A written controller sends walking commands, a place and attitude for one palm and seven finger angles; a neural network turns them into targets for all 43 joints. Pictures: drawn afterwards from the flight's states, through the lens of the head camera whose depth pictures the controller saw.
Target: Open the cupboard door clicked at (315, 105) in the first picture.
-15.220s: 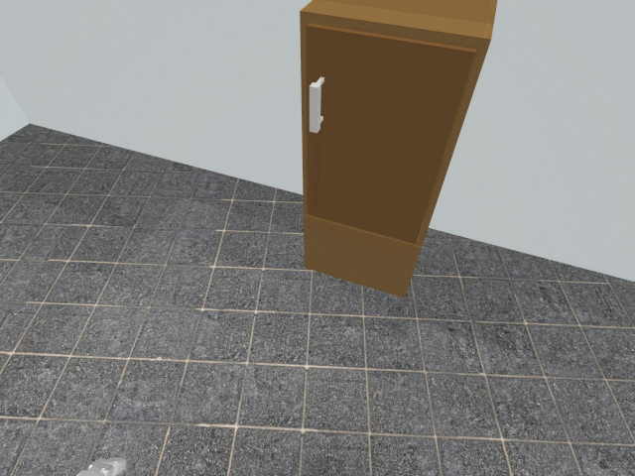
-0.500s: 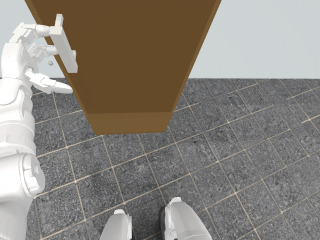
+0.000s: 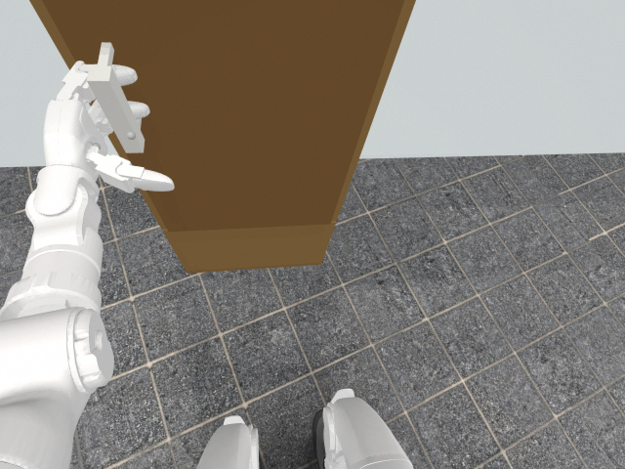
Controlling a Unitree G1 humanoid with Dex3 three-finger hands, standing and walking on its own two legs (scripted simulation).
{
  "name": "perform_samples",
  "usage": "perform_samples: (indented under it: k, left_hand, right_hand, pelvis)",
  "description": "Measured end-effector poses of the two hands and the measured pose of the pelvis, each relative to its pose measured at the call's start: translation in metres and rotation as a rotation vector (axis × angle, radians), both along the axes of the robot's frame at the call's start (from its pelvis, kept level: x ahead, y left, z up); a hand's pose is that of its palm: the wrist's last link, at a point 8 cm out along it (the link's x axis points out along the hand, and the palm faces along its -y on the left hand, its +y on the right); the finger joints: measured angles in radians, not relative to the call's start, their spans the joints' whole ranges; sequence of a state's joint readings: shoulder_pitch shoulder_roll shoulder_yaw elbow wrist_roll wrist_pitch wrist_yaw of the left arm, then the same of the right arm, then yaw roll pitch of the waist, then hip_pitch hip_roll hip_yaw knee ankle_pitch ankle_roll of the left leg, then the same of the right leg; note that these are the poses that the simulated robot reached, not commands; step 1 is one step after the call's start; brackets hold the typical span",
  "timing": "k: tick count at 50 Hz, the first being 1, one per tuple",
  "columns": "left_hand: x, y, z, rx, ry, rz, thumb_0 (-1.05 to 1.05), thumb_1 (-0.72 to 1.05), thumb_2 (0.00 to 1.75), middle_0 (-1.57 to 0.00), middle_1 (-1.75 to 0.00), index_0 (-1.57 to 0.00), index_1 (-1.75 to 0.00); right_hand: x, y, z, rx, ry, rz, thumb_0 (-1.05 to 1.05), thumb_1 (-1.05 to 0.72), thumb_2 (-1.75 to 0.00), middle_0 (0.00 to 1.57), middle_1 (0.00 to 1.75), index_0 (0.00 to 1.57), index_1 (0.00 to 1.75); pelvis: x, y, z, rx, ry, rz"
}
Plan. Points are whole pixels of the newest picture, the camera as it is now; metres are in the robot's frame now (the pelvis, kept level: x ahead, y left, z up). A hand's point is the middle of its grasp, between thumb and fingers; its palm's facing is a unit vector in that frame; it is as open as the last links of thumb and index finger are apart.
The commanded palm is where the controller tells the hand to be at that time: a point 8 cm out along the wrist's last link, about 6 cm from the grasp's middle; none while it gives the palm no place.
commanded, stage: slide the fingers in behind the handle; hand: left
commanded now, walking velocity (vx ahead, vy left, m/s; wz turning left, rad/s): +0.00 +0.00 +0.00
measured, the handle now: (121, 101) +0.56 +0.20 +0.07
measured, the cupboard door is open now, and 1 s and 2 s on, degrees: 0 0 10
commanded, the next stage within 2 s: close the thumb around the handle in 0.72 s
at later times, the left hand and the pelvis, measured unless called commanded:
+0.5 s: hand (142, 134) +0.51 +0.17 +0.06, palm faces +0.01 -1.00 -0.01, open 13.9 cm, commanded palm +0.49 +0.21 +0.06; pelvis -0.01 -0.01 +0.00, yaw +1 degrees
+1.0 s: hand (142, 133) +0.51 +0.17 +0.06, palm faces +0.02 -1.00 -0.01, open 13.0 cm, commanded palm +0.49 +0.20 +0.06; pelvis +0.00 +0.00 +0.00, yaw +1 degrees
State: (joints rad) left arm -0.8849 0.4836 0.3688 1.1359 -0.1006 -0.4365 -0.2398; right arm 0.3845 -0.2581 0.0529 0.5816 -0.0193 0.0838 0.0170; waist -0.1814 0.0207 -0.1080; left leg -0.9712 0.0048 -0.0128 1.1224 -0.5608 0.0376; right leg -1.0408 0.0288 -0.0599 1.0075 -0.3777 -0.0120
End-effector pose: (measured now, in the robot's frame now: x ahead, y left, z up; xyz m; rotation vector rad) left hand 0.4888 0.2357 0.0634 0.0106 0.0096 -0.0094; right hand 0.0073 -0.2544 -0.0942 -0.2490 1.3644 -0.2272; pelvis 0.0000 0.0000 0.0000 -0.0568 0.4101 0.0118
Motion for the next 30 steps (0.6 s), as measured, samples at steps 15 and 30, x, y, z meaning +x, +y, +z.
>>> perform_samples:
  k: [15, 30]
  left_hand:
    - [0.001, -0.013, -0.001, 0.002, 0.002, 0.017, -0.01, -0.5, 0.3, -0.3, -1.21, -0.31, -1.22]
    - [0.002, -0.012, -0.001, 0.002, -0.001, 0.015, -0.01, -0.5, 0.3, -0.32, -1.22, -0.32, -1.22]
  right_hand:
    - [-0.01, -0.007, -0.004, 0.002, 0.027, 0.008, 0.0, -0.91, -0.9, 0.2, 0.3, 0.21, 0.3]
    - [-0.009, -0.01, -0.003, -0.01, 0.016, 0.018, 0.0, -0.91, -0.9, 0.2, 0.3, 0.21, 0.3]
  pelvis:
    - [-0.004, -0.006, -0.002, 0.008, 0.005, 0.009]
    - [-0.006, -0.007, -0.003, 0.007, 0.009, 0.011]
